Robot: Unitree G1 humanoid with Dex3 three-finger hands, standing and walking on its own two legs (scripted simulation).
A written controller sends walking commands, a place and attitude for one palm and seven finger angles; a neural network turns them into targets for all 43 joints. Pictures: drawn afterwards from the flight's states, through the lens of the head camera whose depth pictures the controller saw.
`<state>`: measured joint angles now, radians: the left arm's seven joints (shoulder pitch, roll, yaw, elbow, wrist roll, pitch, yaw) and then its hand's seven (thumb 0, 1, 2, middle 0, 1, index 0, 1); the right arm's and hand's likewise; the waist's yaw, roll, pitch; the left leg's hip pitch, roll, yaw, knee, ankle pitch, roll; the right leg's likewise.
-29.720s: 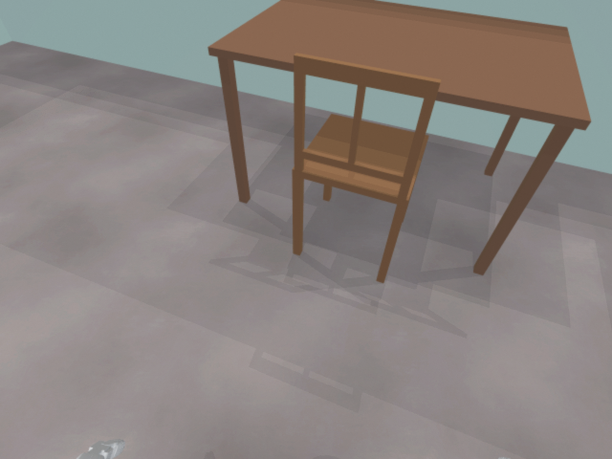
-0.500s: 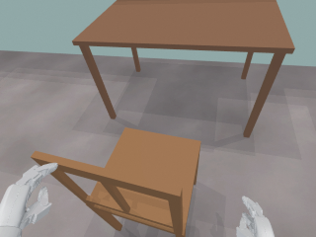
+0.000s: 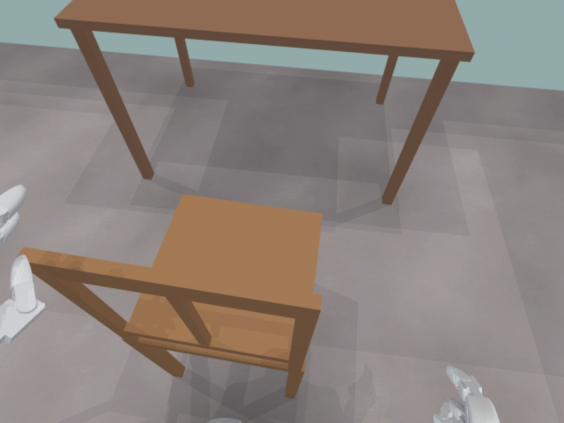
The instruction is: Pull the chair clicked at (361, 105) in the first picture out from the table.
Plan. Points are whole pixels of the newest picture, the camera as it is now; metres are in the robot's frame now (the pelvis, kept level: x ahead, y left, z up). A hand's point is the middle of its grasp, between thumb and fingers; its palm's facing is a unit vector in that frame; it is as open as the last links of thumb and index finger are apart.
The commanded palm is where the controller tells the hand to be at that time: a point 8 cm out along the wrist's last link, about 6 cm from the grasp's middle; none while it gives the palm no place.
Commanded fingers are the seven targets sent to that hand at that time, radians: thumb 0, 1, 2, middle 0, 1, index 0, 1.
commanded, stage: step back with the hand held close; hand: left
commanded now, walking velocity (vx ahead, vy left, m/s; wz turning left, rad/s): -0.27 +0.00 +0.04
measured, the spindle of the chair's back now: (192, 320) +0.27 +0.17 -0.10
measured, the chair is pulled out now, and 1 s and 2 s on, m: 0.61 0.61 0.61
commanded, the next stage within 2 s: stop stepping back and stand still in 0.90 s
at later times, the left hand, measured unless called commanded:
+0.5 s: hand out of the picture +0.12 +0.27 +0.16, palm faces +0.44 -0.76 -0.47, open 7.4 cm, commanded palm +0.06 +0.30 +0.18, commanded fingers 0.00 0.90 0.90 -0.20 -0.30 -0.20 -0.30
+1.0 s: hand out of the picture +0.00 +0.27 +0.18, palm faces +0.49 -0.76 -0.44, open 7.4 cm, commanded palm -0.06 +0.31 +0.18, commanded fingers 0.00 0.90 0.90 -0.20 -0.30 -0.20 -0.30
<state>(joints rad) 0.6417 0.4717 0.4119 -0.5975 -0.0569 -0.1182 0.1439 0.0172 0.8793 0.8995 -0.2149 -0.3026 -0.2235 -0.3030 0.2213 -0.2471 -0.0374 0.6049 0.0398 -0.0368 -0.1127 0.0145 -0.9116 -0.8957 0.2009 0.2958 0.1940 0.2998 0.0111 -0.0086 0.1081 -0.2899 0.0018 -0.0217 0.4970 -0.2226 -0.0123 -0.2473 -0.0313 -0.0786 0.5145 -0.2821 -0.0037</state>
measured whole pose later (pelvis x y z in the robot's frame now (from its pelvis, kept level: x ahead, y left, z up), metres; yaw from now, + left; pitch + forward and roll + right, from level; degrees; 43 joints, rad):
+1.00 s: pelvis -0.19 +0.00 +0.00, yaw +4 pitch +0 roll -2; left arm 0.57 0.42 0.44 -0.62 -0.05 -0.16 0.19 0.02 0.88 0.90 -0.21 -0.30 -0.22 -0.30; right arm 0.24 -0.17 -0.02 0.65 0.00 -0.12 -0.08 0.01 -0.91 -0.90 0.21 0.30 0.20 0.30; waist 0.00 -0.01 0.04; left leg -0.35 0.08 -0.01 0.59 -0.25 -0.02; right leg -0.50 0.01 -0.04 1.05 -0.44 0.03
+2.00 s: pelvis -0.30 +0.01 +0.00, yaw +6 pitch +1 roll -1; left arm 0.36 0.26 0.19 0.02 0.03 -0.05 0.06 0.00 0.89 0.90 -0.20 -0.30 -0.20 -0.30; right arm 0.24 -0.25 -0.05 0.73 -0.03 -0.06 -0.01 0.01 -0.91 -0.90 0.20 0.30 0.20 0.30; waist -0.03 0.03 -0.03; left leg -0.30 -0.03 -0.02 0.58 -0.30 0.04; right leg -0.39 -0.03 -0.03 0.80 -0.45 0.00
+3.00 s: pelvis -0.30 -0.01 +0.00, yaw +4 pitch -2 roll +0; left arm 0.31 0.13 -0.01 1.06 0.01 0.01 0.04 0.01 0.92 0.90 -0.20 -0.30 -0.20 -0.30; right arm 0.34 -0.12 0.01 1.07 0.00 0.00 -0.03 0.00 -0.91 -0.90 0.20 0.30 0.20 0.30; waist -0.01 0.01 0.05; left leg -0.18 -0.01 -0.01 0.45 -0.25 0.01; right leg -0.18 0.01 0.00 0.45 -0.24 -0.01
